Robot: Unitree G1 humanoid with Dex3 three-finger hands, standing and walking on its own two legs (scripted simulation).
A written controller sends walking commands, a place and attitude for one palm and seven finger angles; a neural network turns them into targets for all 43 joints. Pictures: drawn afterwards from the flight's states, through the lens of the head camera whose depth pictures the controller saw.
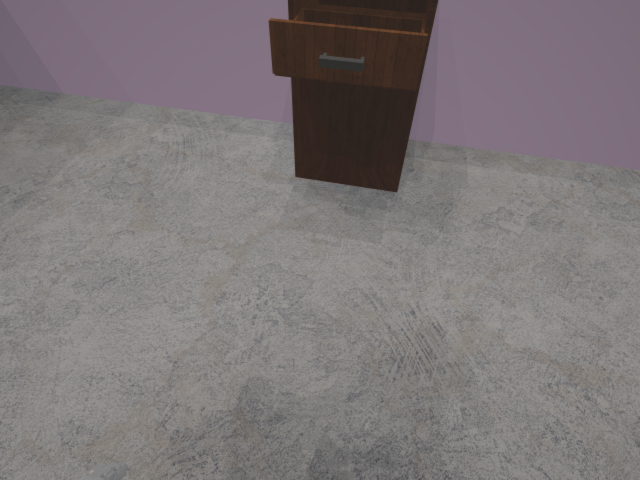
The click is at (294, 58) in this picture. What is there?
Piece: drawer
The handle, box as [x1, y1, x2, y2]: [319, 53, 364, 71]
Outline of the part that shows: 319,57 319,66 360,71 363,67 364,57 361,57 360,59 327,56 326,53 320,55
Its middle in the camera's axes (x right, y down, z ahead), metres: +0.06 -0.53 +1.16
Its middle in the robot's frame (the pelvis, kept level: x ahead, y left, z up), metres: +1.23 +0.00 -0.02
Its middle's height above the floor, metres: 0.75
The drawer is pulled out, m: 0.30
